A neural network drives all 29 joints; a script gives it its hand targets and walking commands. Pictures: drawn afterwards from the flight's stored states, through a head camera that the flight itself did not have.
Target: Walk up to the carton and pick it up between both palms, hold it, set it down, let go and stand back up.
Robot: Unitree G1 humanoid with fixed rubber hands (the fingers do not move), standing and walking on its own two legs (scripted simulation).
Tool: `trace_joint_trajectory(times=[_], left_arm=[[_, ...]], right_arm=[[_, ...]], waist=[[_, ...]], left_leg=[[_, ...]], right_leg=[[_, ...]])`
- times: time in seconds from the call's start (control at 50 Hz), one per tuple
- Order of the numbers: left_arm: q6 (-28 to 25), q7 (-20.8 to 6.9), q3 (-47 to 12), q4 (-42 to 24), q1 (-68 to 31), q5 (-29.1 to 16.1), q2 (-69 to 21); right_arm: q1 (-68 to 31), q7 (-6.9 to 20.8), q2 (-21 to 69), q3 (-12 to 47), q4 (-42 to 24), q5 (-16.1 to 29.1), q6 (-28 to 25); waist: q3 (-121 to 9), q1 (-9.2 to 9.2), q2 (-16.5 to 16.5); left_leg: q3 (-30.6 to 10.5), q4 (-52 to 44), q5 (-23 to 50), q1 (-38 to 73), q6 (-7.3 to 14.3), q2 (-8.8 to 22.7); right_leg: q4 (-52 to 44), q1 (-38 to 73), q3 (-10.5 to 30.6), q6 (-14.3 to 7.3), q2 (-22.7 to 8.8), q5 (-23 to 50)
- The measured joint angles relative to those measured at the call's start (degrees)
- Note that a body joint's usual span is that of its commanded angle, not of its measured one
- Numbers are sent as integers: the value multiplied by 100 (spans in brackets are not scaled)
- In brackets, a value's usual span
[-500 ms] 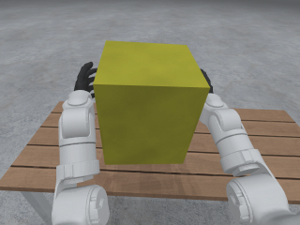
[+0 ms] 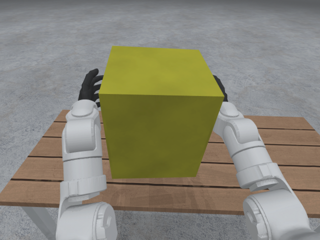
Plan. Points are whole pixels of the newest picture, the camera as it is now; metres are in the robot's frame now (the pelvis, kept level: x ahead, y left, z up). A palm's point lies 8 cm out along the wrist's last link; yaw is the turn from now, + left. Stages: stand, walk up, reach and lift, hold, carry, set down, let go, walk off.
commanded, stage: hold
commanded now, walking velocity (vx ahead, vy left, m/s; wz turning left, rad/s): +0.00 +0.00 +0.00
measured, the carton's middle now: (155, 114) +0.37 +0.00 +0.19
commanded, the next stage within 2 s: set down in 0.02 s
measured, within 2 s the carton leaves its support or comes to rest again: neither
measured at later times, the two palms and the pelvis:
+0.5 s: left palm (94, 105) +0.38 +0.14 +0.21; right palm (216, 118) +0.36 -0.16 +0.17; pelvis +0.00 +0.00 +0.00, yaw +1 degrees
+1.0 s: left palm (102, 111) +0.41 +0.13 +0.18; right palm (217, 122) +0.37 -0.16 +0.15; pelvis +0.02 +0.02 +0.00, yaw +0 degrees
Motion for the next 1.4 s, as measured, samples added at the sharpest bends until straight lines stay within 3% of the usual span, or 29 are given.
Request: trace_joint_trajectory(times=[0.08, 0.18, 0.38, 0.46, 0.56, 0.7, 0.9, 1.24, 1.4], left_arm=[[-37, 7, -8, -74, -6, -78, 6], [-206, -73, 247, 260, -324, 42, -70], [-1220, -444, 466, 979, -578, 608, -97], [-1404, -499, 382, 1045, -389, 611, -127], [-1591, -334, -8, 798, 37, 286, -116], [-1737, -82, -323, 623, 354, 0, -90], [-1889, -143, -107, 1116, 113, 187, -144], [-2348, 9, -249, 1517, 291, -59, -135], [-2610, 5, -125, 2078, 80, -32, -158]], right_arm=[[72, -76, -23, 34, -204, 44, 9], [-85, -8, 79, -205, 33, -148, -131], [-139, 408, 600, -1030, 822, -1261, -1471], [238, 367, 720, -1048, 822, -1357, -1839], [788, 252, 688, -813, 458, -1156, -2176], [1041, 227, 564, -637, 218, -986, -2314], [801, 275, 530, -763, 563, -1126, -2298], [1042, 325, 621, -954, 652, -1327, -2621], [984, 361, 644, -1166, 832, -1484, -2661]], waist=[[64, 13, -34], [143, 36, -141], [415, -35, -237], [625, -26, -264], [753, 46, -278], [742, 14, -305], [676, -54, -273], [495, -105, -113], [496, -112, -115]], left_leg=[[11, -70, 29, 117, 24, -14], [48, -178, 87, 254, 15, -35], [6, -323, 134, 552, 24, -74], [-25, -309, 104, 650, 34, -84], [-25, -202, 36, 549, 36, -68], [-18, -122, -21, 393, 51, -61], [114, -194, -49, 450, 111, -86], [119, -80, -101, 88, 178, -111], [168, -117, -60, 15, 189, -110]], right_leg=[[-37, 98, 12, 7, -13, 15], [-13, 166, 45, 6, -38, 11], [-105, 464, -24, 18, -84, 3], [-122, 593, -72, 27, -98, -26], [-104, 535, -92, 31, -85, -51], [-106, 417, -107, 48, -83, -63], [-115, 410, -1, 106, -118, -84], [-221, 158, -38, 176, -150, -24], [-232, 60, -5, 183, -155, 19]])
